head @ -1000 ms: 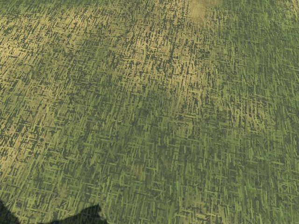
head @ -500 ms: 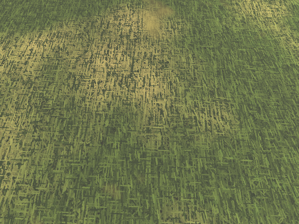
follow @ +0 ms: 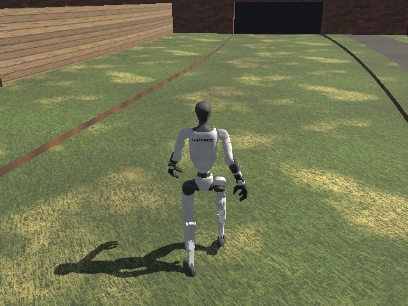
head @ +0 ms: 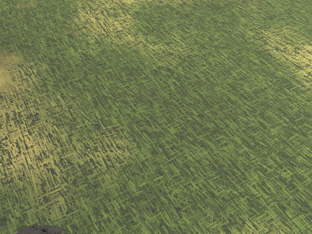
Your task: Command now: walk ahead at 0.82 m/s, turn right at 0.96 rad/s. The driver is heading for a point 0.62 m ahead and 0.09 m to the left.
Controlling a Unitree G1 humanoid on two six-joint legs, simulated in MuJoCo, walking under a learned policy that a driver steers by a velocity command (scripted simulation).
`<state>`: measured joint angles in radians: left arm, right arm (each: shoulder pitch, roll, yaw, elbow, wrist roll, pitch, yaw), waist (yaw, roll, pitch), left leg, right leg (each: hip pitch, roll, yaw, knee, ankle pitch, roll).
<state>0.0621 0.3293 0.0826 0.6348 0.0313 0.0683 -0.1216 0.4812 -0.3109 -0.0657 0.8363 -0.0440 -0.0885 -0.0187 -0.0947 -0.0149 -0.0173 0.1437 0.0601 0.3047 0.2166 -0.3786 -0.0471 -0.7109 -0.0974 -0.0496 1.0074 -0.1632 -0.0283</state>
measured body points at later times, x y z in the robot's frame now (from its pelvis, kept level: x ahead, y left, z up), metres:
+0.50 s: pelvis +0.40 -0.13 -0.01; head +0.42 -0.13 +0.44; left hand +0.38 +0.13 -0.14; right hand +0.53 -0.38 -0.13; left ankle +0.61 -0.03 -0.66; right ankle +0.22 -0.14 -0.73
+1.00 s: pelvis +0.82 -0.16 -0.01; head +0.85 -0.15 +0.44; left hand +0.95 +0.10 -0.11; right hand +0.86 -0.44 -0.14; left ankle +0.65 -0.13 -0.72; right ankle +1.00 -0.21 -0.73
